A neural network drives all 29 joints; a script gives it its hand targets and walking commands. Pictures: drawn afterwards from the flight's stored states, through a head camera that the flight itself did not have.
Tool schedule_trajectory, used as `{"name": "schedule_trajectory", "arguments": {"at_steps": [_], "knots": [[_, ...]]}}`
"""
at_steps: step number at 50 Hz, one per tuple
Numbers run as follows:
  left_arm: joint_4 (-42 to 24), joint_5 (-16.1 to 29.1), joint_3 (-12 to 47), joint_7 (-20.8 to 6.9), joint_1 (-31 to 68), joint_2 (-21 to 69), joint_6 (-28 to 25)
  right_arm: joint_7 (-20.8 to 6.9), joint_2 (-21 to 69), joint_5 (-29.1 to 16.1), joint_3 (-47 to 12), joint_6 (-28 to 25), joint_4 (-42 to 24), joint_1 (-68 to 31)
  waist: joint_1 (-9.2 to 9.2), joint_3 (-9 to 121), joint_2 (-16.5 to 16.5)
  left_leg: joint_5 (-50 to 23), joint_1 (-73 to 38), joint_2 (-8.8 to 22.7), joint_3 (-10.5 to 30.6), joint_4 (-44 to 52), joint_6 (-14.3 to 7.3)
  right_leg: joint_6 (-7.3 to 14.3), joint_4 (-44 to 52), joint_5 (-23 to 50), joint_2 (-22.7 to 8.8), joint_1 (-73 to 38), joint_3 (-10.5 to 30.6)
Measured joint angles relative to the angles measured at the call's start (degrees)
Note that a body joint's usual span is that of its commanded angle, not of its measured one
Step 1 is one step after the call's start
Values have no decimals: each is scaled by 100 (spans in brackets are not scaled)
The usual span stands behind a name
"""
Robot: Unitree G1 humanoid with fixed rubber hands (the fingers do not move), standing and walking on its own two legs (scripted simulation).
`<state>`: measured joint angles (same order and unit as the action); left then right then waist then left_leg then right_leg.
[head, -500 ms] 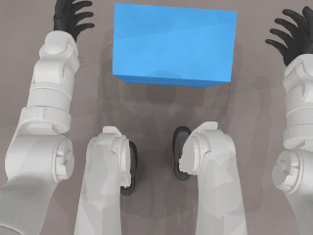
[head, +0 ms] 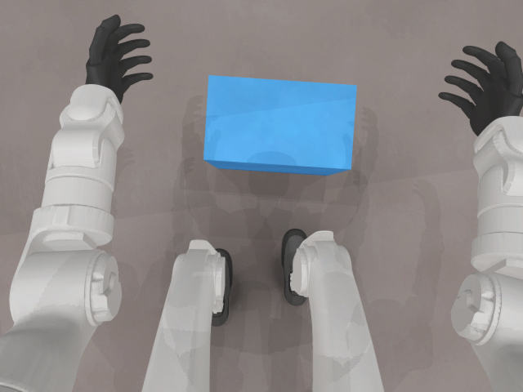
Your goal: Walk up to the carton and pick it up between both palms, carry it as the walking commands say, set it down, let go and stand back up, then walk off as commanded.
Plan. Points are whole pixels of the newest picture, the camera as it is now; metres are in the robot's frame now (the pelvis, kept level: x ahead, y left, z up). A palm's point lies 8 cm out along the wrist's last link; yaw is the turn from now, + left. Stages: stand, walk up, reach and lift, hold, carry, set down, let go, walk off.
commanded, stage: set down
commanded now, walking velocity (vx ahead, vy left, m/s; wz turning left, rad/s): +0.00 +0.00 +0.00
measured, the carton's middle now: (277, 133) +0.50 -0.06 -0.44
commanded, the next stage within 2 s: let go in 0.48 s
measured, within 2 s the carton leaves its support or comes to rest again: neither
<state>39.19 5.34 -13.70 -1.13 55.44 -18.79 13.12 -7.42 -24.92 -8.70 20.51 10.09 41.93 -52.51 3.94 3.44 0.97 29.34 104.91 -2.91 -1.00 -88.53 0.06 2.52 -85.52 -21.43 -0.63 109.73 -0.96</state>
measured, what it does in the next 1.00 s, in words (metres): rises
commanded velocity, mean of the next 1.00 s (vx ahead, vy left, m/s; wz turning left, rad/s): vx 0.00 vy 0.00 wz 0.00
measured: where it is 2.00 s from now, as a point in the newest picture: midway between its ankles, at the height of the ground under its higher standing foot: (256, 289)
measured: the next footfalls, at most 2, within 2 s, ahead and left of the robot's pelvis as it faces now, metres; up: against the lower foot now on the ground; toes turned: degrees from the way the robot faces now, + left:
none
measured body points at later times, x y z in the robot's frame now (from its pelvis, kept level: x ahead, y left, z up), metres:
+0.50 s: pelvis +0.03 +0.00 +0.11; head +0.29 -0.03 +0.48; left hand +0.52 +0.18 +0.01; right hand +0.45 -0.31 +0.02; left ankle +0.07 +0.11 -0.52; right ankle +0.12 -0.10 -0.52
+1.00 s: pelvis +0.09 +0.00 +0.20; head +0.23 -0.01 +0.63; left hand +0.37 +0.21 +0.10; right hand +0.31 -0.28 +0.11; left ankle +0.07 +0.11 -0.52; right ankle +0.12 -0.10 -0.52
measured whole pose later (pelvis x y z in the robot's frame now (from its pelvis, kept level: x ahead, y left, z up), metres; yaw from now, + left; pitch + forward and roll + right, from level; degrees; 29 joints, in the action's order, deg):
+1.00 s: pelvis +0.09 +0.00 +0.20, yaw -3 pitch +18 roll +0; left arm 30.7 0.3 -5.9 -1.2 4.6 -12.5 1.7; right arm -6.6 -15.9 -2.2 7.3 0.6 28.8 -0.7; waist 2.2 0.8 -0.1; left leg 19.4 36.2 -1.8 1.7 -38.2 -0.6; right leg 1.6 -36.8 -13.7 1.7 40.6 -0.1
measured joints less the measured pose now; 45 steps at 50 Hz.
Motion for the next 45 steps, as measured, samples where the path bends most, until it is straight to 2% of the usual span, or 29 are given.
{"name": "schedule_trajectory", "arguments": {"at_steps": [17,25,30,36,40,45], "knots": [[845,-112,-19,-218,-333,57,-419,-6,252,207,-128,-304,544,438,-17,212,12,-652,-2027,-7,96,2278,7,-37,2181,523,53,-2059,37],[1249,-386,-62,-217,-443,148,-671,3,487,479,-209,-539,728,640,-3,281,9,-809,-2516,3,159,2825,5,-49,2754,667,71,-2583,9],[795,-570,-23,-48,-976,293,-670,-67,560,632,-300,-581,431,1109,-36,200,-24,-831,-2783,4,189,3012,6,-47,2943,680,81,-2861,-1],[-208,-659,251,152,-2332,556,-647,-99,607,702,-661,-562,-427,2338,-88,9,-101,-832,-3622,18,195,3435,-8,-58,3318,659,116,-3676,38],[-579,-603,440,159,-3245,659,-749,-76,646,668,-874,-631,-762,3219,-119,-59,-129,-853,-4432,34,209,3838,-14,-71,3687,659,144,-4471,62],[-727,-528,655,78,-4167,667,-938,-6,724,625,-1092,-803,-1009,4193,-136,-130,-134,-880,-5593,55,237,4367,-38,-88,4178,656,173,-5622,77]]}}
